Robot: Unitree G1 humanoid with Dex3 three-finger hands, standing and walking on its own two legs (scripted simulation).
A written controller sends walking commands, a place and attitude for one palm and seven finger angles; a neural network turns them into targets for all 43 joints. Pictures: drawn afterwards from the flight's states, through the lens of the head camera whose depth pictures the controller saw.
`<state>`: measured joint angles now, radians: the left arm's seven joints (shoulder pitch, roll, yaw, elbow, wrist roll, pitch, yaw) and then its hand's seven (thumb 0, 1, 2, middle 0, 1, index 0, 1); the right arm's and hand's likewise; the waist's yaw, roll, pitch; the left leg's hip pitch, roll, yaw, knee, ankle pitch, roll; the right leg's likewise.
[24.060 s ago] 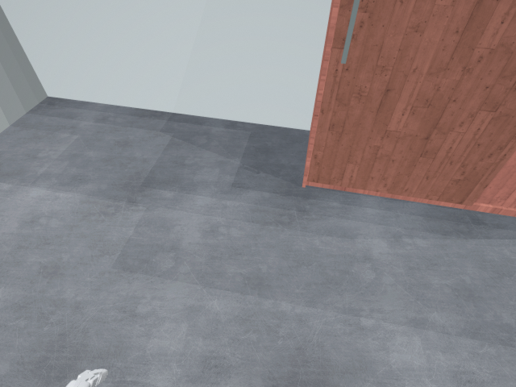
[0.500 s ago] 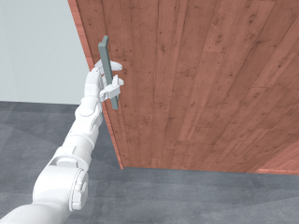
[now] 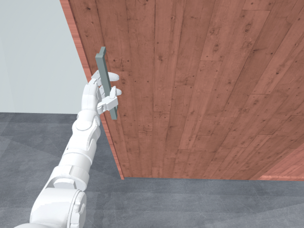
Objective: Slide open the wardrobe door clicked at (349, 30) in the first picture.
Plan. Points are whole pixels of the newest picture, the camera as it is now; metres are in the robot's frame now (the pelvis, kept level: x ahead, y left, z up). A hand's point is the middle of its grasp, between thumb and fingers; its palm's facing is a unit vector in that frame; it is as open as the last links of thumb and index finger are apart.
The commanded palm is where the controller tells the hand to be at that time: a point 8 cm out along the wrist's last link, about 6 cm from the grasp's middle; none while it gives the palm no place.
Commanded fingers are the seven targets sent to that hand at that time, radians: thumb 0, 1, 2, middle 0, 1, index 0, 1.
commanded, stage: tug the door sideways, standing still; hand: left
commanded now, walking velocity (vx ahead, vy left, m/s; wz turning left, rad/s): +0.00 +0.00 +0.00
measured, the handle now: (109, 87) +0.49 +0.12 +0.10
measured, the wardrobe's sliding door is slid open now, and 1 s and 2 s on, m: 0.00 0.00 0.02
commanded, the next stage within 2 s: step sideways, sliding the door along in 1.02 s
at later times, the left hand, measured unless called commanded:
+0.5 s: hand (115, 98) +0.43 +0.09 +0.11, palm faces +0.01 -1.00 -0.03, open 5.4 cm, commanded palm +0.40 +0.11 +0.11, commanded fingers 0.00 0.90 0.90 -0.45 -1.40 -0.45 -1.40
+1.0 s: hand (116, 99) +0.43 +0.09 +0.11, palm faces +0.02 -1.00 -0.05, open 5.6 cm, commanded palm +0.40 +0.09 +0.11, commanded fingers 0.00 0.90 0.90 -0.45 -1.40 -0.45 -1.40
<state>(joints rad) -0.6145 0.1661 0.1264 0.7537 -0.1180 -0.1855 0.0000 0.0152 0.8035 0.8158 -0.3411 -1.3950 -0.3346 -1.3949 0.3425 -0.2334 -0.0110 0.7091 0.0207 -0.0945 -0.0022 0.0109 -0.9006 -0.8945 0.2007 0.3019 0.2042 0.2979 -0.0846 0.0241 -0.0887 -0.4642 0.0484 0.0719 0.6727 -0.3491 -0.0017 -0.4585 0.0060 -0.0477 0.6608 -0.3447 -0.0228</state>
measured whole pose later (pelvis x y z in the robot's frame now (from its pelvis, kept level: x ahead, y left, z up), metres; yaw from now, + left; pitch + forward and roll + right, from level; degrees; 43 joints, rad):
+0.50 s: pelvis -0.01 +0.00 +0.00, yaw +3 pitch +8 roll -1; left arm -0.73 0.13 0.05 0.84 -0.12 -0.16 0.08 0.01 0.79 0.84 -0.35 -1.39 -0.34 -1.39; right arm 0.30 -0.22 -0.01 0.74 0.01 -0.10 0.00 0.01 -0.90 -0.89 0.20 0.30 0.20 0.30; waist -0.06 0.03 -0.07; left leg -0.50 0.03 0.03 0.70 -0.34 0.00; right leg -0.47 -0.01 -0.09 0.68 -0.35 -0.02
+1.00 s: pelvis -0.01 +0.00 +0.00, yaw +4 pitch +8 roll -1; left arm -0.76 0.12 -0.03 0.87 -0.13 -0.19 0.12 0.01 0.81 0.83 -0.34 -1.39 -0.28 -1.39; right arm 0.32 -0.22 -0.01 0.78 0.00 -0.15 0.01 0.01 -0.90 -0.89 0.20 0.30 0.20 0.30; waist -0.04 0.03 -0.06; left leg -0.52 0.02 0.01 0.72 -0.35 0.00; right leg -0.48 -0.02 -0.10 0.70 -0.36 -0.02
